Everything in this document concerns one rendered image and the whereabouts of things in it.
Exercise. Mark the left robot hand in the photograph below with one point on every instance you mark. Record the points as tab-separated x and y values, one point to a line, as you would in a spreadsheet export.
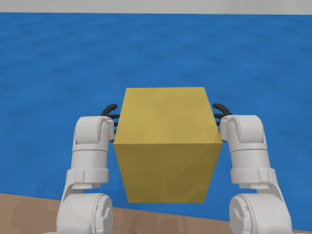
107	110

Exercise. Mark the carton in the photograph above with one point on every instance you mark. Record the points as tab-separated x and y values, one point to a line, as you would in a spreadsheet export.
167	144

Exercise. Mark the robot left forearm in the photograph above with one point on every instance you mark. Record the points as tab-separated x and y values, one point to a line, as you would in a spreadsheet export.
88	169

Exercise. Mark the robot right forearm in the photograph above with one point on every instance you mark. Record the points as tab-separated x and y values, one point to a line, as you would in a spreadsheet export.
249	157

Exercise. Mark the robot right upper arm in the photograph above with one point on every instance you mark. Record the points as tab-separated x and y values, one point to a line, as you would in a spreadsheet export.
259	213

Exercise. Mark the right robot hand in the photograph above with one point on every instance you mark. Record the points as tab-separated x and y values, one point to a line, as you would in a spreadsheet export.
225	112

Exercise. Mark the robot left upper arm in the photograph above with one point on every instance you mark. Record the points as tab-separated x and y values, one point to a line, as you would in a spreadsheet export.
85	213

